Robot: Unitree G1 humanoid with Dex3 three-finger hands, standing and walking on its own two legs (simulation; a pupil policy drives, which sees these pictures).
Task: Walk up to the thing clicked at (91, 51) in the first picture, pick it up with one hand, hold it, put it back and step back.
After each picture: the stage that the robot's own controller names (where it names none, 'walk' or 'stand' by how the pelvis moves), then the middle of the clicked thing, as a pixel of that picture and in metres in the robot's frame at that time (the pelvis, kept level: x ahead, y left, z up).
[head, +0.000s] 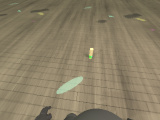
stand; (91, 53) +1.26 -0.04 -0.65
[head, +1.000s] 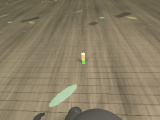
walk; (83, 58) +1.13 +0.20 -0.64
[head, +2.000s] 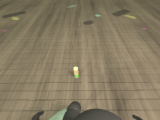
walk; (76, 72) +0.69 +0.24 -0.64
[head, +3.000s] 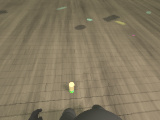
walk; (71, 87) +0.47 +0.16 -0.64
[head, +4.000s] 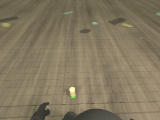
stand; (72, 92) +0.42 +0.18 -0.64
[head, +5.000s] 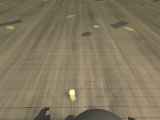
stand; (72, 95) +0.41 +0.19 -0.65
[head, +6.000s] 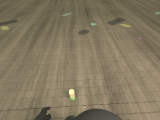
stand; (72, 94) +0.40 +0.20 -0.66
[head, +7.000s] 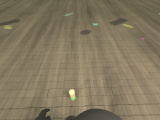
stand; (72, 95) +0.40 +0.20 -0.66
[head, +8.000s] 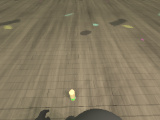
stand; (72, 95) +0.40 +0.20 -0.66
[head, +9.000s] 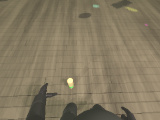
go down; (70, 83) +0.43 +0.19 -0.61
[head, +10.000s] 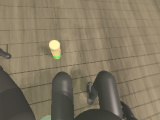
go down; (55, 51) +0.50 +0.22 -0.24
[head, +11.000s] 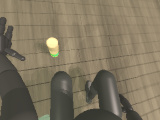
close in; (53, 49) +0.49 +0.22 -0.23
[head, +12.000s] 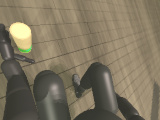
close; (23, 41) +0.48 +0.27 -0.17
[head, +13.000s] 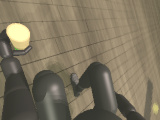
lift; (20, 41) +0.46 +0.27 -0.17
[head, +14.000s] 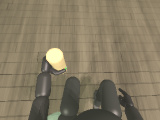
lift; (59, 64) +0.35 +0.21 +0.00
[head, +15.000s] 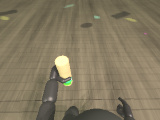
hold; (65, 73) +0.32 +0.17 +0.05
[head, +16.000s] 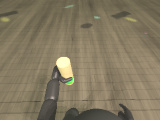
hold; (66, 73) +0.32 +0.16 +0.05
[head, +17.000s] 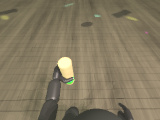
hold; (67, 73) +0.32 +0.15 +0.04
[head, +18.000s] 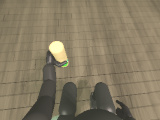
crouch; (61, 56) +0.43 +0.18 -0.03
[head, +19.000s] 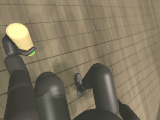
lower; (24, 43) +0.47 +0.26 -0.18
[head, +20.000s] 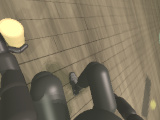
lower; (15, 40) +0.47 +0.27 -0.18
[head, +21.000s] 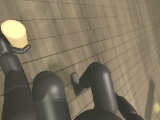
lower; (18, 40) +0.47 +0.27 -0.18
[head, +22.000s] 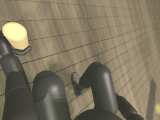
lower; (19, 42) +0.46 +0.27 -0.17
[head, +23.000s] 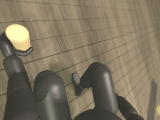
rest; (22, 43) +0.46 +0.27 -0.17
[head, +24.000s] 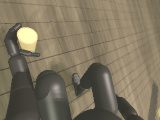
withdraw; (28, 44) +0.46 +0.25 -0.18
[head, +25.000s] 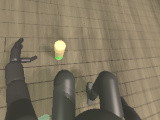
walk; (59, 51) +0.47 +0.21 -0.22
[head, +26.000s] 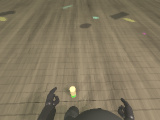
stand; (73, 92) +0.40 +0.16 -0.58
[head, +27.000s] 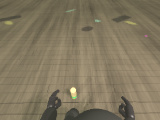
stand; (73, 93) +0.40 +0.17 -0.60
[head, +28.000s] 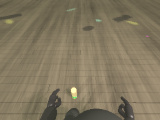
stand; (74, 93) +0.40 +0.16 -0.60
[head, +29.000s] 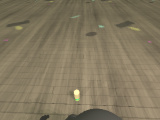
walk; (77, 95) +0.42 +0.15 -0.66
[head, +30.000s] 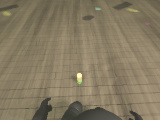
walk; (79, 78) +0.53 +0.13 -0.64
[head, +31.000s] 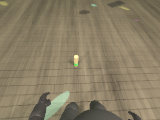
walk; (76, 61) +0.84 +0.17 -0.63
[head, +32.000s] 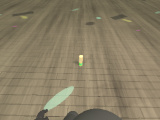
stand; (80, 60) +1.05 +0.17 -0.64
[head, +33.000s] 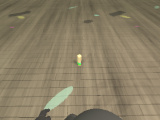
stand; (79, 60) +1.03 +0.19 -0.66
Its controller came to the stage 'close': yes
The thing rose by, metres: 0.69
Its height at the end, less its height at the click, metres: +0.00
